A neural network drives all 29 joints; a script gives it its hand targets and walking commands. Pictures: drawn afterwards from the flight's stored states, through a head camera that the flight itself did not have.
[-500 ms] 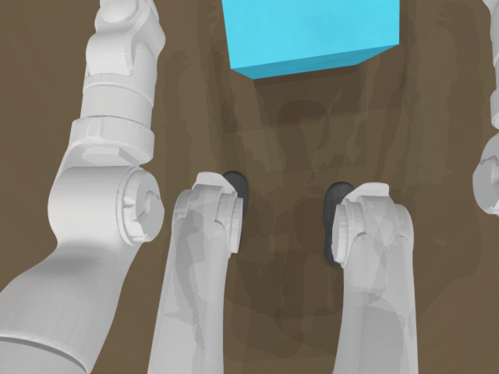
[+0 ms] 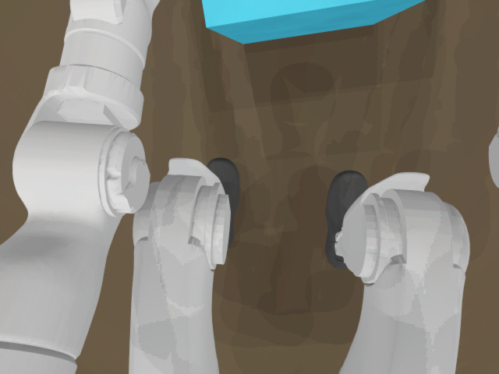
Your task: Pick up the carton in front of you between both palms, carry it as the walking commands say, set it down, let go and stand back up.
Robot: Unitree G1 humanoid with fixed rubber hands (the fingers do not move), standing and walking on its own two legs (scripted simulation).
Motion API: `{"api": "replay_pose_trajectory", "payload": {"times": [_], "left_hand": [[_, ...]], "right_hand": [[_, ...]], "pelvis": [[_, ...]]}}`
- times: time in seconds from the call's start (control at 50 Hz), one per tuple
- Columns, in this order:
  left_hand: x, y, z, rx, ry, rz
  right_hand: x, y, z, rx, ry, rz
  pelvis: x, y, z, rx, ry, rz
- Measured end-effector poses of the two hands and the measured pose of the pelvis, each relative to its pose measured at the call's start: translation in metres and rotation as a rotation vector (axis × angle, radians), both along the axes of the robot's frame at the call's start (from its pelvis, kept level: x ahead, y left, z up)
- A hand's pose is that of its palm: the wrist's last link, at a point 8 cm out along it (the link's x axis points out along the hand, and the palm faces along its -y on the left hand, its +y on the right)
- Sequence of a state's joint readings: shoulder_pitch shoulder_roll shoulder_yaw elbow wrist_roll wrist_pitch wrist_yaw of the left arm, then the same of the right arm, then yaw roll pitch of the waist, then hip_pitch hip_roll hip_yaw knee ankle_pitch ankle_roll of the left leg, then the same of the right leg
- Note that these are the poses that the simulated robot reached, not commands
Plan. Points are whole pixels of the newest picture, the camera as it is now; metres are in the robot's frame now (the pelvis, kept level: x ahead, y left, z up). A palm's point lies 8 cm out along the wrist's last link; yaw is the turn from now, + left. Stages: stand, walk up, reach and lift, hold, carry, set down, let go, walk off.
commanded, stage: reach and lift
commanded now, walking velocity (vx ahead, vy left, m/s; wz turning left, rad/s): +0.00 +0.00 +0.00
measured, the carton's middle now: out of the picture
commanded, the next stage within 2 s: none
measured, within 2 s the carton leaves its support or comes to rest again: leaves its support in 0.70 s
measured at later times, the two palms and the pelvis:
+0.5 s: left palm out of the picture +0.56 +0.15 -0.17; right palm out of the picture +0.59 -0.16 -0.17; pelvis +0.00 +0.00 +0.00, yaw +0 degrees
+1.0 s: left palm out of the picture +0.53 +0.13 +0.00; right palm out of the picture +0.53 -0.17 -0.01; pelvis +0.00 +0.00 +0.06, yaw -3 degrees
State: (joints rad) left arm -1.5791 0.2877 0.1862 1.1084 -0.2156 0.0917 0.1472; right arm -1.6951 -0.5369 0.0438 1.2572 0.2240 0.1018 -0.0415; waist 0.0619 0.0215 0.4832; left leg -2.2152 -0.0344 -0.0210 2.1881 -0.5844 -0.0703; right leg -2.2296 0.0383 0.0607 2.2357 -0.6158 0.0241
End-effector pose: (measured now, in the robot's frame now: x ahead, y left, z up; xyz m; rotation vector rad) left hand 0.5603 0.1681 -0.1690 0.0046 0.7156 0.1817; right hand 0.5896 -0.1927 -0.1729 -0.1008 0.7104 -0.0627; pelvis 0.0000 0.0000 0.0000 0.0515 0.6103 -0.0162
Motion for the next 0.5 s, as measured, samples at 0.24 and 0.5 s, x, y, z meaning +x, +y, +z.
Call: {"api": "replay_pose_trajectory", "payload": {"times": [0.24,0.5], "left_hand": [[0.001,-0.010,0.004,0.005,-0.006,-0.024],[0.000,-0.021,-0.001,-0.052,0.006,-0.020]], "right_hand": [[0.002,0.025,0.002,0.045,-0.002,0.046],[0.002,0.034,0.004,0.051,0.025,0.070]], "pelvis": [[-0.001,-0.001,0.003,0.007,0.010,0.002],[-0.003,-0.004,0.000,0.006,-0.024,-0.006]]}}
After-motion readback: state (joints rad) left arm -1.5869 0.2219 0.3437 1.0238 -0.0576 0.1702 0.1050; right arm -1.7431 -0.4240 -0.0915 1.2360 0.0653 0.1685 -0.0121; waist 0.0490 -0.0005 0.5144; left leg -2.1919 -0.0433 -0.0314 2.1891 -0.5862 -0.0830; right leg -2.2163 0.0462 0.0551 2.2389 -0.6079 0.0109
